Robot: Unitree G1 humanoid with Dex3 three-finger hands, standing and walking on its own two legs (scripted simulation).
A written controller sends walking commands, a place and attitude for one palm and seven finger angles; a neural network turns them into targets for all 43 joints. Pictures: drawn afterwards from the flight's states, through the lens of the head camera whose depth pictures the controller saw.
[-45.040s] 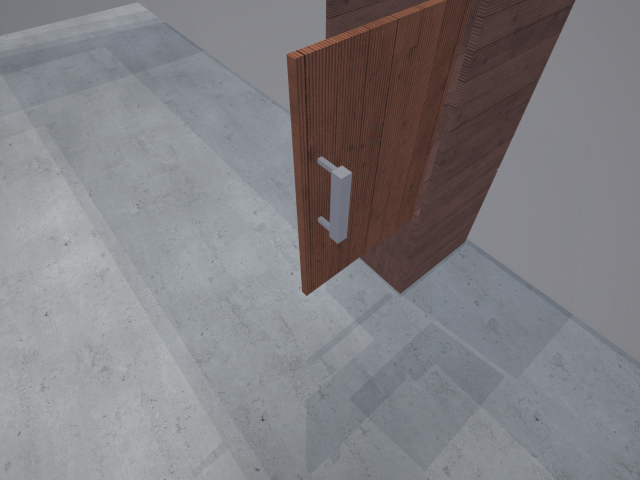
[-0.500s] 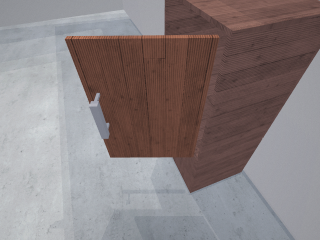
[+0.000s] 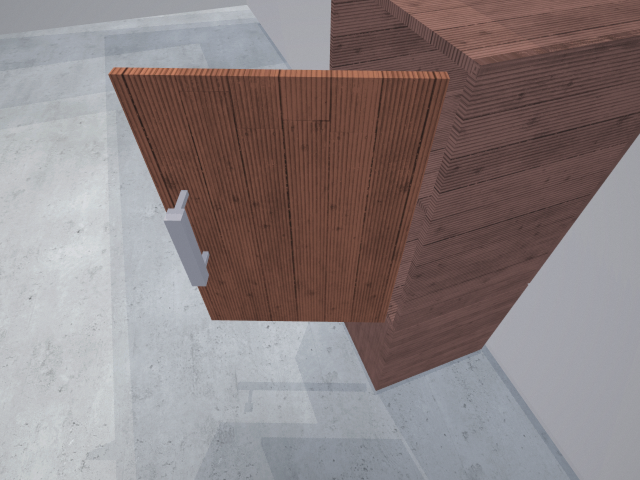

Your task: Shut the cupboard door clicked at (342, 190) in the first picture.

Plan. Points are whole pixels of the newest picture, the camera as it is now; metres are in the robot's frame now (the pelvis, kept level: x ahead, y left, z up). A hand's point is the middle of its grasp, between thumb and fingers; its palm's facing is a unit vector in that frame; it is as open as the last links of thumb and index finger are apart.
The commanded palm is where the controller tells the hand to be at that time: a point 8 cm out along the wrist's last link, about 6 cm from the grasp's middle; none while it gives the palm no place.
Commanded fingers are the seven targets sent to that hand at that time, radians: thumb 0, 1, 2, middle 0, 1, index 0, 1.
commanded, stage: come to a stop and stand still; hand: left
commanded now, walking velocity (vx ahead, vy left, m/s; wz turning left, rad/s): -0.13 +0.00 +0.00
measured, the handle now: (192, 240) +0.46 +0.25 -0.01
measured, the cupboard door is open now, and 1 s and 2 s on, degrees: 69 69 69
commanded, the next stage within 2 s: look again from close up in 1.08 s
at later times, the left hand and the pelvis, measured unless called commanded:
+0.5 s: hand out of the picture +0.05 +0.20 -0.16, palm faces +0.03 -0.96 -0.28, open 7.4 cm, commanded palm none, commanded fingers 0.00 0.90 0.90 -0.20 -0.30 -0.20 -0.30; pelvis -0.02 -0.01 +0.00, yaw +0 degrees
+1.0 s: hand out of the picture -0.04 +0.27 -0.16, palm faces +0.00 -0.95 -0.31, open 7.4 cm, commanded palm none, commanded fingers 0.00 0.90 0.90 -0.20 -0.30 -0.20 -0.30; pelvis -0.08 +0.03 +0.01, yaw +1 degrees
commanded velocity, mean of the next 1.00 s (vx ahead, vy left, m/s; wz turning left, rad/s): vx -0.03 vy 0.00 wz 0.00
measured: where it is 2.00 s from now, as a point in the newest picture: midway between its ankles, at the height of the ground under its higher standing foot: outside the picture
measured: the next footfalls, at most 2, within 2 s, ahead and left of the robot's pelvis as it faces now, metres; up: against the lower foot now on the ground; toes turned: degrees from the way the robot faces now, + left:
none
